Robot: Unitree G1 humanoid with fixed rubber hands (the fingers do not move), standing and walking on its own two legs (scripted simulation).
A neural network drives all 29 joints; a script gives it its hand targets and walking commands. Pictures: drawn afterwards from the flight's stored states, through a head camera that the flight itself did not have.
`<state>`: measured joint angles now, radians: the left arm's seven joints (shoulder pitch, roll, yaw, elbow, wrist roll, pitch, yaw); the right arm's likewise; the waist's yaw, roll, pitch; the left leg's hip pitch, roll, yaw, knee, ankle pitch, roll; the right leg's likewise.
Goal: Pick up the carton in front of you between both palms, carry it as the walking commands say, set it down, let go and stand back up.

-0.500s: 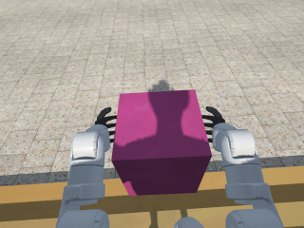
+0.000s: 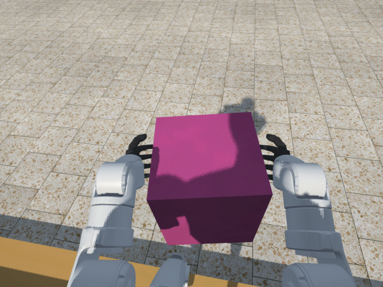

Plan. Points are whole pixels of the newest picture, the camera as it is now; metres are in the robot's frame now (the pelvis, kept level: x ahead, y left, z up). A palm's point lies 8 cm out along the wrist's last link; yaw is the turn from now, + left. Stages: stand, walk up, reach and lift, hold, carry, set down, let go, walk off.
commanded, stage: carry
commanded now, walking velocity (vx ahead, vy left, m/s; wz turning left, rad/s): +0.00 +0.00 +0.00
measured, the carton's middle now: (206, 182) +0.36 +0.04 -0.01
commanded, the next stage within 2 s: none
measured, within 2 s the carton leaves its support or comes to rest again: neither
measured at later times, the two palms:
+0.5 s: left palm (190, 98) +0.74 +0.12 -0.07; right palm (276, 102) +0.72 -0.17 -0.06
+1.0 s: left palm (190, 74) +0.96 +0.15 -0.12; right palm (259, 74) +0.96 -0.14 -0.11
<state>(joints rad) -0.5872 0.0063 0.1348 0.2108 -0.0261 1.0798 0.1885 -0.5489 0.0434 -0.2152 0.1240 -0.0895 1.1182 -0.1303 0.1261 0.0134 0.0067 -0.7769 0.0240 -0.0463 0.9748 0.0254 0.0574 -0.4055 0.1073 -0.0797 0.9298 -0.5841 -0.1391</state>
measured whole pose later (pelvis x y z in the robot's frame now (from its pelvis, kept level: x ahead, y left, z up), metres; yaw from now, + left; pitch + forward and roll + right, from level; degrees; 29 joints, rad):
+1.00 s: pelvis +0.61 -0.01 -0.21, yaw +1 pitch +6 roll +1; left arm -0.58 -0.01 0.17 0.01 0.03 1.10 0.16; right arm -0.53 0.10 -0.20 -0.07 -0.10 1.08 -0.17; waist 0.01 -0.03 0.02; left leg -0.47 -0.02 0.03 0.61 -0.24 0.04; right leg -0.39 0.01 -0.04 0.66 -0.39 -0.03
